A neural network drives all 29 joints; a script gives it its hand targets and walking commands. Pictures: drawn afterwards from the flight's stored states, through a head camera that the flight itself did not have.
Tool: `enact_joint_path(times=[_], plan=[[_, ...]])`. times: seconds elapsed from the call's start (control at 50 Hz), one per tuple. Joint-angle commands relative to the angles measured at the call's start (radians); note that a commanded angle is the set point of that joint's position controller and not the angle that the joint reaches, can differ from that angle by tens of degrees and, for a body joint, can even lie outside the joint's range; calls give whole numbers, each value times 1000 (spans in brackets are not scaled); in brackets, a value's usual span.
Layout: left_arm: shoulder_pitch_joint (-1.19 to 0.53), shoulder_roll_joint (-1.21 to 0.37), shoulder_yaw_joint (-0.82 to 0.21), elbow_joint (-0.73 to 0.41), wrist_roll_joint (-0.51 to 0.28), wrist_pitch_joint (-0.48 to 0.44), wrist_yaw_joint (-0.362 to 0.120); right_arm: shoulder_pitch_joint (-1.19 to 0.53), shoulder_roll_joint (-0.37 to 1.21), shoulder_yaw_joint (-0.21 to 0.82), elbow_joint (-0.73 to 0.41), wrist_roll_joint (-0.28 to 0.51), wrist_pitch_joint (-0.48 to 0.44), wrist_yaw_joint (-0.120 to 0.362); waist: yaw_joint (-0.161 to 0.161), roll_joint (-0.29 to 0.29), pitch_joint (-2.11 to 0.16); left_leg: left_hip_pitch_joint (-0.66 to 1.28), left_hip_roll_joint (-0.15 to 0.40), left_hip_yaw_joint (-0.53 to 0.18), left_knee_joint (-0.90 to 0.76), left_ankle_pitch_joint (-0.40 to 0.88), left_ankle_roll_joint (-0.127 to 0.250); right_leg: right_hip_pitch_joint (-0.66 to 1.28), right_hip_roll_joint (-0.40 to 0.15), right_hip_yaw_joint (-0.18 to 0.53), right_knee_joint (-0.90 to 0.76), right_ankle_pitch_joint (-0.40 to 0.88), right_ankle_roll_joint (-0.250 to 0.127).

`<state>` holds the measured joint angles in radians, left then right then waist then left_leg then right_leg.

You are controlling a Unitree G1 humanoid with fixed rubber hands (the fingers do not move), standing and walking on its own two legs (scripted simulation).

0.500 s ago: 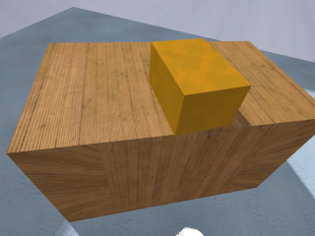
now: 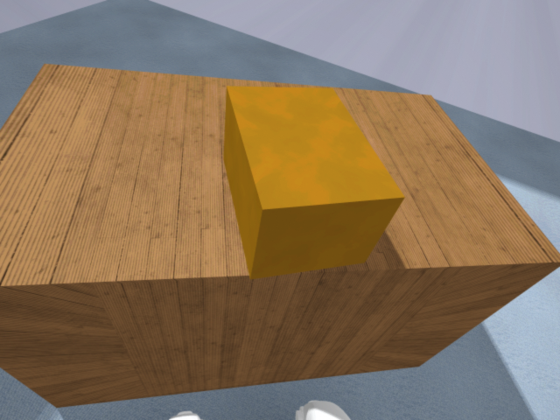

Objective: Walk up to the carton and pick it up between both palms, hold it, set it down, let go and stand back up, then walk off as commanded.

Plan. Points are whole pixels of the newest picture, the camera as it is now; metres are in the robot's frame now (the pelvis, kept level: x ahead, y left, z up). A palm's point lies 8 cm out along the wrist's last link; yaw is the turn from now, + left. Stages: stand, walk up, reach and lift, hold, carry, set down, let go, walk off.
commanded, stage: walk up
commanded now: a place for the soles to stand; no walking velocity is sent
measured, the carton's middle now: (295, 174) +0.54 -0.03 +0.05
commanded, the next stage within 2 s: none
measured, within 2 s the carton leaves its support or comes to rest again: neither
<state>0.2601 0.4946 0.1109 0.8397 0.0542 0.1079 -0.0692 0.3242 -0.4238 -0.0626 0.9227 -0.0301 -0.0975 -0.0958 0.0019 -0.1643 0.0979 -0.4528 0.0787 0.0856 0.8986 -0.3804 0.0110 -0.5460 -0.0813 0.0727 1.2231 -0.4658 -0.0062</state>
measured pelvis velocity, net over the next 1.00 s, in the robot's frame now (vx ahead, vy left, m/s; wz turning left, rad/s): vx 0.02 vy -0.09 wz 0.15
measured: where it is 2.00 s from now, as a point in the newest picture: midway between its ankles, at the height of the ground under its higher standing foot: outside the picture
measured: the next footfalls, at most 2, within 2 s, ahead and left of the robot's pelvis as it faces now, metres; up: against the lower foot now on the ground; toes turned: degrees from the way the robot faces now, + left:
right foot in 0.10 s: +0.10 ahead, -0.24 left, +0.00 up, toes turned +8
left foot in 0.28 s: +0.11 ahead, +0.05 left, +0.00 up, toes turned +7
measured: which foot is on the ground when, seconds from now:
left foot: down 0.00-0.14, up 0.16-0.26, down 0.28-1.00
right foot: up 0.00-0.08, down 0.10-1.00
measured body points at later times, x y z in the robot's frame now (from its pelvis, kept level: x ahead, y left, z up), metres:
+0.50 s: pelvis +0.04 -0.10 +0.01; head +0.09 -0.11 +0.46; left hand +0.09 +0.23 -0.11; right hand +0.17 -0.40 -0.12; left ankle +0.07 +0.05 -0.67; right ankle +0.06 -0.23 -0.69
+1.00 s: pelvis +0.02 -0.09 +0.02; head +0.05 -0.07 +0.47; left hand +0.06 +0.23 -0.12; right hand +0.19 -0.36 -0.10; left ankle +0.07 +0.05 -0.69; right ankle +0.06 -0.24 -0.69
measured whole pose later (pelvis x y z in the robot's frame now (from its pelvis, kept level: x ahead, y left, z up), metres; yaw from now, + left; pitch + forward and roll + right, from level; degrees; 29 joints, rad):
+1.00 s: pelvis +0.02 -0.09 +0.02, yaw +8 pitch -4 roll -1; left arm 0.06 0.38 0.01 1.09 -0.01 0.00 0.01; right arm 0.00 -0.35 -0.02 1.10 -0.01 0.00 0.02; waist 0.03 -0.01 0.15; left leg -0.38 0.02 -0.04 0.76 -0.31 -0.01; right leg -0.29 -0.04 0.02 0.73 -0.38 0.02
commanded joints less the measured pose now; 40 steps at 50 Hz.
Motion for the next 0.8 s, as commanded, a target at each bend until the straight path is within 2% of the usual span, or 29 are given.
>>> enact_joint_path(times=[0.0,0.04,0.08,0.1,0.12,0.14,0.16,0.24,0.26,0.28,0.3,0.32,0.36,0.38,0.42,0.44,0.48,0.52,0.56,0.58,0.6,0.62,0.64,0.66,0.68,0.72,0.74,0.76,0.78], plan=[[-25,154,52,-49,-21,-45,7,-47,-361,-71,-58,-8,-10,15,-13,442,6,-48,193,-368,-437,-307,214,-18,-18,-46,-195,-72,-1],[66,146,54,27,-50,-68,17,-143,-351,-67,-72,-10,12,38,52,478,-24,-252,125,-240,-393,-350,164,272,31,-144,-371,-3,-9],[190,177,76,99,-35,-81,34,-138,-295,-47,-60,-9,40,44,122,292,-86,-296,35,-141,-78,-448,106,416,101,-144,-534,-43,-3],[194,251,79,93,-19,-93,45,-150,-199,-24,-66,7,49,43,130,0,-49,-400,-96,-58,223,-389,34,295,-123,316,-803,-428,-77],[30,369,96,58,-33,-97,53,-165,-246,-35,-59,19,46,29,91,9,13,-306,-94,-211,296,-284,31,69,-329,716,-990,-625,-218],[-119,360,79,18,-33,-103,65,-187,-299,-56,-34,22,38,28,44,91,80,-229,-33,-232,313,-191,15,-25,-347,691,-991,-561,-237],[-153,274,63,32,-44,-114,69,-138,-290,-51,13,28,31,37,18,154,101,-237,-19,-204,242,-139,24,33,-275,521,-903,-350,-208],[-256,226,21,40,-53,-122,70,89,-236,-55,86,48,21,54,-79,-47,-22,140,-47,-119,-73,-38,37,-47,-213,185,-629,95,-135],[-238,175,3,53,-56,-121,76,47,-237,-55,82,35,25,53,-67,44,-1,177,-14,-218,-204,-4,54,-64,-167,101,-533,168,-88],[-184,130,-12,69,-61,-119,78,-18,-271,-59,53,22,20,56,-21,235,-9,158,79,-467,-354,116,84,-34,-59,-54,-319,225,-25],[-167,149,-9,76,-65,-124,93,-83,-316,-50,25,34,20,58,3,264,-74,87,163,-679,-372,293,196,63,34,-54,-316,124,-24],[-160,150,-2,105,-69,-131,103,-134,-321,-51,21,26,34,61,22,238,-76,41,156,-677,-323,378,237,167,45,-27,-355,142,-20],[-120,150,-8,142,-71,-153,104,-207,-256,-34,16,34,48,63,63,177,-132,-11,29,-344,-149,478,124,287,-30,45,-559,239,-50],[-64,192,11,148,-58,-158,102,-196,-222,-27,18,43,52,60,64,63,-180,-38,-69,-212,48,431,55,377,-139,217,-666,363,-122],[-112,226,9,151,-56,-172,108,-201,-206,-31,35,41,67,46,38,-11,-110,-143,-91,-164,131,-140,32,402,-315,344,-688,777,-238],[-98,227,9,151,-51,-175,110,-220,-209,-35,25,39,63,49,43,40,-140,-152,-83,-218,160,-216,34,436,-341,368,-676,868,-274],[-156,188,1,133,-51,-177,114,-171,-196,-33,43,43,63,63,8,29,-137,-118,-43,-165,73,-187,37,433,-286,226,-624,887,-216],[-179,219,0,113,-43,-165,118,-178,-175,-33,37,52,71,67,13,-133,-146,-68,-47,-129,46,-101,38,402,-246,117,-587,866,-167],[-230,200,-7,88,-43,-151,114,-152,-170,-38,54,42,65,73,-16,-87,-160,48,-84,-78,-151,4,41,354,-197,82,-526,792,-139],[-239,193,-7,88,-58,-145,110,-152,-175,-34,70,44,62,76,-20,-70,-187,142,-69,-70,-255,231,48,330,-161,-10,-460,718,-82],[-232,165,-18,81,-66,-143,113,-151,-212,-50,73,21,62,76,-29,24,-211,231,-29,-149,-228,505,77,248,-130,-26,-397,682,-43],[-216,126,-22,64,-76,-141,115,-158,-244,-56,46,9,56,70,-27,152,-246,301,98,-367,-280,643,150,183,-55,-73,-220,547,-1],[-192,122,-18,83,-75,-128,113,-199,-259,-46,29,24,51,73,-5,195,-322,328,182,-572,-319,623,245,180,46,-55,-252,191,6],[-200,137,-18,112,-78,-126,115,-240,-276,-43,30,28,55,76,4,251,-282,256,202,-588,-320,592,281,195,43,-32,-298,-39,-7],[-229,127,-23,104,-65,-123,110,-257,-256,-47,37,31,60,76,2,221,-250,234,183,-566,-334,500,256,209,32,-15,-334,-92,-26],[-135,114,-26,149,-77,-131,106,-384,-241,-19,40,34,71,74,61,249,-191,46,132,-372,-311,335,181,335,15,-36,-490,130,-40],[-87,135,-31,178,-64,-144,104,-393,-187,-6,30,47,71,76,84,159,-217,35,67,-304,-199,386,102,386,-51,61,-622,289,-51],[-143,194,-18,178,-53,-149,104,-361,-158,-5,38,33,81,72,49,96,-197,59,-34,-181,-106,301,27,299,-134,231,-732,292,-119],[-220,246,-7,147,-51,-148,101,-301,-188,-15,68,26,85,72,26,45,-207,107,-65,-184,-93,215,9,276,-189,298,-720,302,-178]])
